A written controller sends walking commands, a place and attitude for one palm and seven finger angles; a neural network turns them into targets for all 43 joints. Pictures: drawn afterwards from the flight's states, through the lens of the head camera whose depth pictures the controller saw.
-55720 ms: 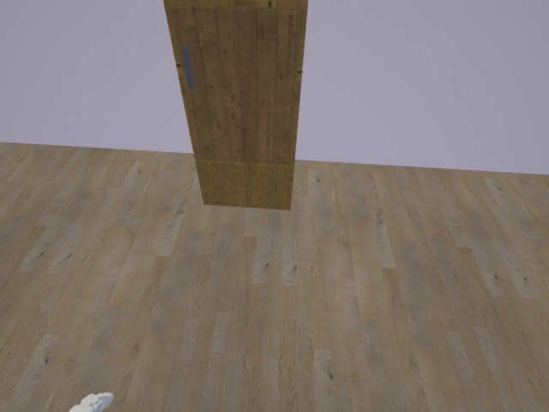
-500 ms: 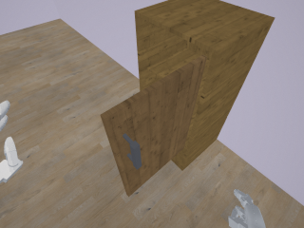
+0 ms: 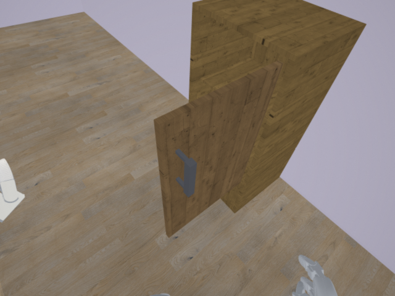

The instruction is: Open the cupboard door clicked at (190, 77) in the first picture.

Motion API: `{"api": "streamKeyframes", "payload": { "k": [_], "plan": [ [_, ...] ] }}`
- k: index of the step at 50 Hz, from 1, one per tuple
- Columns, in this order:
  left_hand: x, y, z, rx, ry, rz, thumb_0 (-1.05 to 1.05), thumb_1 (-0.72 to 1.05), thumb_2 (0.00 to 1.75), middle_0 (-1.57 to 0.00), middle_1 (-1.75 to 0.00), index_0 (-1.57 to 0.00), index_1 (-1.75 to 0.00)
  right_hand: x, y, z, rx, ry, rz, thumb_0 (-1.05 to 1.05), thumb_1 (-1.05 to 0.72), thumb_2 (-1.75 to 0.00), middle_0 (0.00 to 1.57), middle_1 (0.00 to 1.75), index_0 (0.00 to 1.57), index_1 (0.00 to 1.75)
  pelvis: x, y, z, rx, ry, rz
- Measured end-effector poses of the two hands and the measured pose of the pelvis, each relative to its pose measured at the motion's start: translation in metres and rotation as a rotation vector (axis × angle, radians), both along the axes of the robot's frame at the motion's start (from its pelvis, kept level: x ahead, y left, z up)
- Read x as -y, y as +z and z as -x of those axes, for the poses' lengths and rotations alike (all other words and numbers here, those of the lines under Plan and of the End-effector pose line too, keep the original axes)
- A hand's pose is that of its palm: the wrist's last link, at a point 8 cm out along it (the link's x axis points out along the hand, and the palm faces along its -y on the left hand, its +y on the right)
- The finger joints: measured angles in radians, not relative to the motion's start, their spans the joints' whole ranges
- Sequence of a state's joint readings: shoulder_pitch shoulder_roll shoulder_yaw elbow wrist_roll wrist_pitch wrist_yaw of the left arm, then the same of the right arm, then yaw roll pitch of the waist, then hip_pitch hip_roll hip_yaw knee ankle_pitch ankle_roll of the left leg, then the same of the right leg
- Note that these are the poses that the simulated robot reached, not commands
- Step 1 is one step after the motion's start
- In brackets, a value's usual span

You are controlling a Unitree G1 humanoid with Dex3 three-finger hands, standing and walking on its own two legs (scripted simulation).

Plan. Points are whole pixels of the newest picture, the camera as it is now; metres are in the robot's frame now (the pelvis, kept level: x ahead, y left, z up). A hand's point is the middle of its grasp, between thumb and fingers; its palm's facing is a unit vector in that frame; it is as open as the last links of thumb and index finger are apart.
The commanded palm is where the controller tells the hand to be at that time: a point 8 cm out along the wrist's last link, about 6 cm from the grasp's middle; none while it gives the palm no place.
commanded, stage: step back with the hand held close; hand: left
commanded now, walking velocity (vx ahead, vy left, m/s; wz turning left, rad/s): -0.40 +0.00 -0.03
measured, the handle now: (184, 173) +0.40 +0.05 -0.02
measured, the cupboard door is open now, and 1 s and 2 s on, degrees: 91 91 91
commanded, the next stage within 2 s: stop stepping back and stand still in 0.46 s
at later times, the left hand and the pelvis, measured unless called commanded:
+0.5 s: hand (4, 275) +0.12 +0.22 +0.18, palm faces +0.40 -0.75 -0.53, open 7.4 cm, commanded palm +0.06 +0.25 +0.19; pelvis -0.09 -0.04 +0.02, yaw -1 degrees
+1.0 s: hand out of the picture +0.01 +0.23 +0.17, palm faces +0.49 -0.78 -0.38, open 7.4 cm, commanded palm -0.06 +0.27 +0.19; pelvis -0.20 -0.04 +0.01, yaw +1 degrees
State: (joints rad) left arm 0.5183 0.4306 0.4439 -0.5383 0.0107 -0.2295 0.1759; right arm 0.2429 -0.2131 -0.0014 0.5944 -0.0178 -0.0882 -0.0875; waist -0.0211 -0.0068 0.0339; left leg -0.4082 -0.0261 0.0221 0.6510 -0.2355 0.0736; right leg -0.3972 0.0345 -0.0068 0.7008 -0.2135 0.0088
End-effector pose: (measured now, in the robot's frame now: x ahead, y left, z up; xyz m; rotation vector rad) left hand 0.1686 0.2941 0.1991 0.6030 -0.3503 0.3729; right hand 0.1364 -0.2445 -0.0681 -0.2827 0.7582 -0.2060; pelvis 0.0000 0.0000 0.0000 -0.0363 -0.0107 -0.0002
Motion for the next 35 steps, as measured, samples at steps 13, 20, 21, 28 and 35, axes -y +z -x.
{"api": "streamKeyframes", "payload": {
  "k": [13,20,21,28,35],
  "plan": [
    [0.042,-0.014,0.022,-0.139,-0.1,0.046,0.01,0.89,0.9,-0.21,-0.3,-0.21,-0.3,0.005,0.004,0.001,0.06,0.066,-0.071,0.01,-0.9,-0.9,0.21,0.3,0.21,0.3,0.025,0.005,0.047,-0.038,-0.055,-0.027],
    [0.055,0.014,0.069,-0.119,-0.086,-0.037,0.01,0.89,0.9,-0.22,-0.3,-0.22,-0.3,0.031,0.014,0.034,0.043,0.024,-0.076,0.01,-0.91,-0.9,0.21,0.3,0.21,0.3,0.042,0.013,0.072,-0.047,-0.035,-0.057],
    [0.051,0.016,0.075,-0.115,-0.059,-0.036,0.01,0.89,0.9,-0.22,-0.3,-0.22,-0.3,0.034,0.015,0.041,0.023,0.016,-0.069,0.01,-0.91,-0.9,0.21,0.3,0.21,0.3,0.043,0.016,0.075,-0.052,-0.036,-0.068],
    [0.032,-0.01,0.101,-0.156,0.058,0.059,0.01,0.89,0.9,-0.21,-0.3,-0.21,-0.3,0.046,0.011,0.084,-0.042,-0.005,0.006,0.01,-0.91,-0.9,0.2,0.3,0.2,0.3,0.037,0.017,0.11,-0.084,-0.001,-0.057],
    [0.036,-0.014,0.147,-0.177,-0.032,-0.007,0.01,0.89,0.9,-0.21,-0.3,-0.22,-0.3,0.03,0.007,0.133,-0.037,-0.007,-0.012,0.01,-0.91,-0.9,0.2,0.3,0.2,0.3,0.036,0.008,0.15,-0.054,0.01,-0.062]
  ]
}}
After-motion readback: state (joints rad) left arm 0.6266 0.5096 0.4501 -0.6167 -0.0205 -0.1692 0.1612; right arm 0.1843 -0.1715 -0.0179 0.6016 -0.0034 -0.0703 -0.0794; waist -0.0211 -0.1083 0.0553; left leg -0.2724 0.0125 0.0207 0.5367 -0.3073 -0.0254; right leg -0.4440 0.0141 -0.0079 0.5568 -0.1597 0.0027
